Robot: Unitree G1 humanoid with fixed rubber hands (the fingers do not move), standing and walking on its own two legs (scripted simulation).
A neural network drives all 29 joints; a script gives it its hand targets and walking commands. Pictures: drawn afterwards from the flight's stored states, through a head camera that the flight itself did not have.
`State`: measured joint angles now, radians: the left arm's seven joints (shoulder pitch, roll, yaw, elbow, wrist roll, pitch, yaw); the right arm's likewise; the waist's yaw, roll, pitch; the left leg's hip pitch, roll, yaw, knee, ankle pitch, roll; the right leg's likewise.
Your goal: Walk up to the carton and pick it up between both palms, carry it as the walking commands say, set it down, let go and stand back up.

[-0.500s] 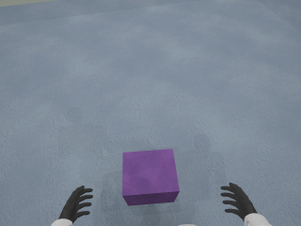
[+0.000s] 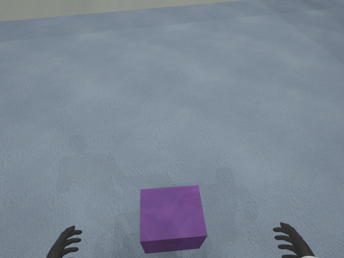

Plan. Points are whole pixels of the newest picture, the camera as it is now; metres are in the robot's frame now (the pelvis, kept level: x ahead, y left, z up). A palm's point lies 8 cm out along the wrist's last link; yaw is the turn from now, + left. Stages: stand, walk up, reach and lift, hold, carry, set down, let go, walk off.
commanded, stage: stand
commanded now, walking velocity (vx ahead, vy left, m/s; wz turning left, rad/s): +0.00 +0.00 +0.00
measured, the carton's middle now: (171, 220) +0.38 +0.00 -0.63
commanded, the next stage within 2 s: none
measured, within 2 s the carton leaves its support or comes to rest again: neither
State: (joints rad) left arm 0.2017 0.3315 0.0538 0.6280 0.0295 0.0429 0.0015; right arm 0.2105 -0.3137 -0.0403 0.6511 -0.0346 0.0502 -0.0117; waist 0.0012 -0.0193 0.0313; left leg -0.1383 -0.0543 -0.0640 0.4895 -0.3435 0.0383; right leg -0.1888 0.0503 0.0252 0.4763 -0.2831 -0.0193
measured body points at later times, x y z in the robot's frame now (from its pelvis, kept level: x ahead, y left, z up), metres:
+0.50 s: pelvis +0.00 +0.02 +0.01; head +0.01 +0.02 +0.45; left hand +0.13 +0.32 -0.10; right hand +0.12 -0.29 -0.10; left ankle -0.05 +0.10 -0.74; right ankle -0.02 -0.11 -0.74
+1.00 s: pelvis -0.02 +0.00 +0.01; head -0.01 +0.00 +0.46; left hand +0.07 +0.31 -0.11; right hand +0.07 -0.32 -0.11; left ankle -0.05 +0.10 -0.74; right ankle -0.02 -0.11 -0.74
